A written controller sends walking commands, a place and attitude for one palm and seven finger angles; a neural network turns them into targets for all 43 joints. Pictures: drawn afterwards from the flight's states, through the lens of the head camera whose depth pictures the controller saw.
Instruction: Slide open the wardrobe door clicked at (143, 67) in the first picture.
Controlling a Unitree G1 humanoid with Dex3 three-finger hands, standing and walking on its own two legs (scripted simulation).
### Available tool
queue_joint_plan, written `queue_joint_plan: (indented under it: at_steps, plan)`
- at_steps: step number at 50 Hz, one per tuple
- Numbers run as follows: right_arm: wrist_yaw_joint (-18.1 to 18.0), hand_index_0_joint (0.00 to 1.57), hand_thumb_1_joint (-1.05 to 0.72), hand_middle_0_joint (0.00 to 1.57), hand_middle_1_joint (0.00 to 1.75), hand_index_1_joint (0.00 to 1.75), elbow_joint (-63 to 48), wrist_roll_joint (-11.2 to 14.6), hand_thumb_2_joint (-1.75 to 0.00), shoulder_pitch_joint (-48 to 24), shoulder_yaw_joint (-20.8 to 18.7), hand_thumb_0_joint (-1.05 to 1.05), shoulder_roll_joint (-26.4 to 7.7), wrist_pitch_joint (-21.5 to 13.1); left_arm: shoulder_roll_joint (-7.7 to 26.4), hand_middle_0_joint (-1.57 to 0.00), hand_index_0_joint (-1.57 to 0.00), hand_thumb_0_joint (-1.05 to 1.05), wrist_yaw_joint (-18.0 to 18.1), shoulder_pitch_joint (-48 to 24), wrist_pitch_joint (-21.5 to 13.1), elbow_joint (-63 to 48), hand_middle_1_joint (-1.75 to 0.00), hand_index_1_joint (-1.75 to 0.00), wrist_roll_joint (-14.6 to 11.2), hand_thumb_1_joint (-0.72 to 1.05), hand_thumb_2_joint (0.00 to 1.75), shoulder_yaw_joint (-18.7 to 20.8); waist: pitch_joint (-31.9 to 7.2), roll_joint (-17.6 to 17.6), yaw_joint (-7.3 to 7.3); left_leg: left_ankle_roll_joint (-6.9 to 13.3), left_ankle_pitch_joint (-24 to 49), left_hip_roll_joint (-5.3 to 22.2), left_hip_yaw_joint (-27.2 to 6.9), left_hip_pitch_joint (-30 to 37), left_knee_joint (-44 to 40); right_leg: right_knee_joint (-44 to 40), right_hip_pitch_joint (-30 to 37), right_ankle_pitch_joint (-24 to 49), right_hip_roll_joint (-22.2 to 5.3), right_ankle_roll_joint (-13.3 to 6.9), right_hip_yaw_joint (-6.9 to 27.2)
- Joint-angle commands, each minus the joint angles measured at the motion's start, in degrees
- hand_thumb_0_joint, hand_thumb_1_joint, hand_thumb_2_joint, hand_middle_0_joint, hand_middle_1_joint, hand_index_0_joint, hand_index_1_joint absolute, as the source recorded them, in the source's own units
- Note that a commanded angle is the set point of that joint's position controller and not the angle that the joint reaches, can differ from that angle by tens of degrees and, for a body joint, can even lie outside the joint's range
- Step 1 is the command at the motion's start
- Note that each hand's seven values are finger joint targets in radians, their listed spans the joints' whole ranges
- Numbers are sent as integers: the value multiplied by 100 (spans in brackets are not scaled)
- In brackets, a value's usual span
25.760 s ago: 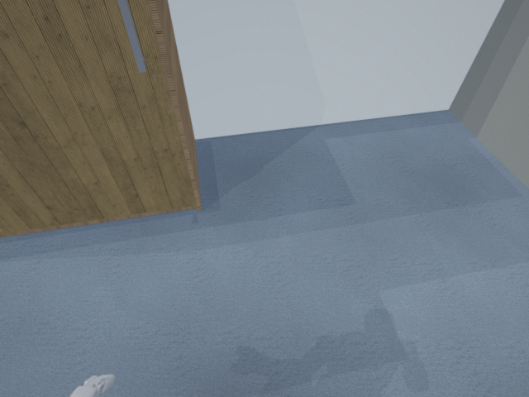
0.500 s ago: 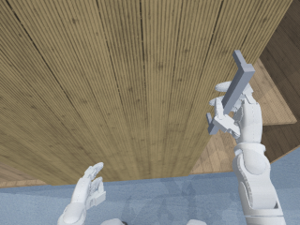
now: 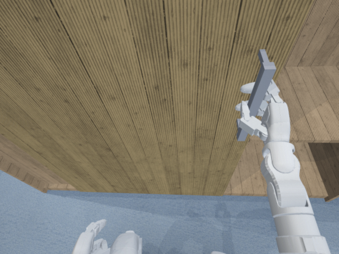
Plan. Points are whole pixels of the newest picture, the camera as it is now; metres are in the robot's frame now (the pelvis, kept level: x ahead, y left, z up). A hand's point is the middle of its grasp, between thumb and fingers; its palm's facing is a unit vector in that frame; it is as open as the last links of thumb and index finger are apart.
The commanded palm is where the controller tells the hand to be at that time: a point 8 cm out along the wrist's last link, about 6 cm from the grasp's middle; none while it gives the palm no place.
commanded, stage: step sideways, sliding the door along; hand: right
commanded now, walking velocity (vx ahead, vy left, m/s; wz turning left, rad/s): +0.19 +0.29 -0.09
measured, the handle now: (250, 102) +0.42 -0.19 +0.10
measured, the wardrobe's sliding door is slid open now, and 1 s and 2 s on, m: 0.57 0.68 0.68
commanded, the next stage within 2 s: stop walking and hold the door there in 0.90 s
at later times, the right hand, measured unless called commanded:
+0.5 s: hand (189, 117) +0.38 -0.05 +0.11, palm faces +0.26 +0.97 -0.05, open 5.9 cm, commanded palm +0.35 -0.03 +0.10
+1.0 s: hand (185, 113) +0.39 -0.04 +0.11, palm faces +0.57 +0.82 -0.04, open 6.5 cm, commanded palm +0.34 -0.06 +0.08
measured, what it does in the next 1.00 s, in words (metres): steps to the left: left foot, then right foot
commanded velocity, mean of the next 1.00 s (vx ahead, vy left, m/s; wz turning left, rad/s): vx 0.05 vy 0.29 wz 0.04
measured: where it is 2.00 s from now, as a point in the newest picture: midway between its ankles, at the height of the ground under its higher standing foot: outside the picture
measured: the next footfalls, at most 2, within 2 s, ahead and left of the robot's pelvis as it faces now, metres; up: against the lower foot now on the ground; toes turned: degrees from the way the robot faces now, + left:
left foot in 0.16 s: +0.03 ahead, +0.25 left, +0.00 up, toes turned +4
right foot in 0.34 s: +0.07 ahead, -0.02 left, +0.00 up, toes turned -15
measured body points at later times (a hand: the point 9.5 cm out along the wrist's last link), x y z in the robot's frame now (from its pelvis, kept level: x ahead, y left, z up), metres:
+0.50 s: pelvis -0.01 +0.15 -0.02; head +0.06 +0.11 +0.42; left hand +0.19 +0.35 -0.12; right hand +0.36 -0.10 +0.11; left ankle +0.02 +0.32 -0.65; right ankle +0.04 +0.00 -0.75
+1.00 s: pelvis +0.05 +0.28 -0.01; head +0.14 +0.22 +0.42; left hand +0.28 +0.48 -0.11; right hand +0.35 -0.08 +0.11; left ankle +0.06 +0.44 -0.66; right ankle +0.05 +0.14 -0.75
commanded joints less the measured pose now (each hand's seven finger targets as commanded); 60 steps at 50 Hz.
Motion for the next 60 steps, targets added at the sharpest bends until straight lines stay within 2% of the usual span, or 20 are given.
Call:
queue_joint_plan:
  at_steps: [1, 5, 9, 14, 15, 16, 17, 25, 30, 33, 35, 37, 41, 42, 43, 50, 51, 54, 58, 60]
  plan:
    - [160, 45, -90, 45, 140, 140, -1325, -2, -90, -2766, 477, 0, -9, -626, 1102, -20, -20, 0, 100, -504, -344, -866, -30, -30, -39, 90, 90, 397, -2173, -1747, 444, -18, -377, -281, 651, 690, -1488, -608, 1274, 1366, -657, -828, 359]
    - [110, 45, -90, 45, 140, 140, -1094, 72, -90, -3223, 721, 0, 222, -591, 976, -20, -20, 0, 62, -567, -439, -902, -30, -30, -178, 90, 90, 300, -2452, -1424, 382, 63, 144, -514, 810, 2039, -3053, 467, 802, 998, -212, -594, 247]
    - [-129, 45, -90, 45, 140, 140, -1062, 45, -90, -3760, 752, 0, -48, -514, 778, -20, -20, 0, 223, -905, -461, -858, -30, -30, -182, 90, 90, 219, -2165, 2357, 75, 1416, 2453, 1756, -1788, 3083, -3644, 4157, -2039, -2664, 1102, -176, 382]
    - [-161, 45, -90, 45, 140, 140, -800, 62, -90, -4001, 662, 0, 245, -669, 873, -20, -20, 0, 315, -557, -242, -509, -30, -30, -53, 90, 90, 236, -2330, 1296, 474, 1007, 2603, 716, 351, 2321, -1955, 489, 296, -490, 1029, -162, -408]
    - [-93, 45, -90, 45, 140, 140, -848, 99, -90, -4028, 707, 0, 299, -751, 1047, -20, -20, 0, 329, -382, -245, -525, -30, -30, -5, 90, 90, 370, -2580, 648, 634, 697, 1734, 536, 479, 878, -995, -97, 2066, 484, 600, -342, 53]
    - [-9, 45, -90, 45, 140, 140, -979, 232, -90, -3991, 902, 0, 570, -809, 1342, -20, -20, 0, 304, -444, -292, -685, -30, -30, 24, 90, 90, 501, -2843, -1079, 617, 275, -793, -139, 305, -879, 537, -374, 3261, 2027, -1306, -1117, 2747]
    - [51, 45, -90, 45, 140, 140, -868, 285, -90, -3970, 1331, 0, 961, -774, 1167, -20, -20, 0, 196, -521, -259, -826, -30, -30, -58, 90, 90, 390, -2821, -952, 596, 335, -1512, -78, -436, -985, 1560, -741, 3132, 2174, -2124, -1571, 4030]
    - [230, 45, -90, 45, 140, 140, -1071, 82, -90, -4081, 1323, 0, 819, -590, 1145, -20, -20, 0, 64, -690, -382, -837, -30, -30, -100, 90, 90, 485, -2275, -1242, 435, 60, -13, 254, 106, -46, 417, -673, 1127, 741, -877, -1000, 607]
    - [167, 45, -90, 45, 140, 140, -865, 141, -90, -4081, 1095, 0, 682, -688, 1080, -20, -20, 0, 57, -655, -548, -972, -30, -30, -167, 90, 90, 441, -2514, -1596, 383, 13, -295, -208, 716, 1130, -1424, -101, 1172, 1055, -588, -820, 208]
    - [126, 45, -90, 45, 140, 140, -876, 113, -90, -4038, 877, 0, 329, -715, 918, -20, -20, 0, 29, -632, -629, -921, -30, -30, -253, 90, 90, 349, -2665, -649, 301, 43, 956, -204, 598, 2075, -3035, 1292, 847, 1110, 31, -441, 134]
    - [0, 45, -90, 45, 140, 140, -987, 15, -90, -4062, 418, 0, -474, -780, 570, -20, -20, 0, 75, -939, -685, -924, -30, -30, -207, 90, 90, 219, -2465, 1653, 213, 899, 4729, 1554, -1219, 3090, -3056, 3238, -1454, -2444, 990, -35, -75]
    - [-100, 45, -90, 45, 140, 140, -1395, 120, -90, -3596, 191, 0, -687, -701, 924, -20, -20, 0, 216, -1056, -692, -745, -30, -30, -174, 90, 90, 400, -2488, 2427, 122, 1472, 5927, 1795, -1872, 3157, -2621, 4331, -1814, -3146, 1158, -73, 387]
    - [-84, 45, -90, 45, 140, 140, -2010, 237, -90, -3380, 321, 0, -238, -985, 926, -20, -20, 0, 242, -605, -530, -680, -30, -30, -162, 90, 90, 431, -2830, 993, 617, 494, 4067, 748, 10, 1733, -730, -228, 1426, 1215, 536, -230, 83]
    - [-21, 45, -90, 45, 140, 140, -2220, 354, -90, -3110, 447, 0, -12, -999, 1317, -20, -20, 0, 220, -690, -517, -903, -30, -30, -130, 90, 90, 629, -2963, -866, 521, -35, 243, -6, 209, -351, 495, -219, 3067, 4795, -1351, -1013, 2121]
    - [44, 45, -90, 45, 140, 140, -2154, 254, -90, -3088, 430, 0, 163, -1020, 1325, -20, -20, 0, -26, -746, -527, -972, -30, -30, -101, 90, 90, 632, -3456, -728, 360, 41, -1781, -25, -404, -446, 1304, -34, 3227, 5611, -2068, -1432, 2657]
    - [84, 45, -90, 45, 140, 140, -2501, 90, -90, -2550, 43, 0, -306, -784, 1265, -20, -20, 0, -265, -574, -711, -1139, -30, -30, -102, 90, 90, 668, -2525, -1778, 393, -19, -411, -151, 208, -375, 367, 6, 2716, 4748, -841, -834, 315]
    - [-189, 45, -90, 45, 140, 140, -128, -60, -90, -1241, -3137, 0, -3461, -723, 1570, -20, -20, 0, -103, -209, -533, -648, -30, -30, -15, 90, 90, 757, -2610, -1791, 267, -100, -317, -306, 338, -269, 213, -77, 2658, 4854, -786, -799, 64]
    - [-25, 45, -90, 45, 140, 140, -537, -19, -90, -1487, -2246, 0, -2645, -887, 1329, -20, -20, 0, -63, -293, -680, -1011, -30, -30, -99, 90, 90, 571, -2335, -2506, 351, -10, -336, -450, 605, 227, -1272, 125, 2372, 4604, -632, -575, -233]
    - [-41, 45, -90, 45, 140, 140, 754, -291, -90, -868, -2802, 0, -3390, -964, 1358, -20, -20, 0, 8, -100, -865, -1004, -30, -30, -178, 90, 90, 497, -2339, -693, 215, 29, 2902, -224, 475, 2163, -3369, 1887, 1021, 1957, 346, -197, -545]
    - [-115, 45, -90, 45, 140, 140, 1590, -261, -90, -669, -3526, 0, -4141, -859, 1146, -20, -20, 0, 192, -605, -830, -1053, -30, -30, -127, 90, 90, 342, -2151, 1097, 127, 776, 6665, 1672, -1562, 2887, -2815, 3637, -1371, -2615, 1237, -63, 242]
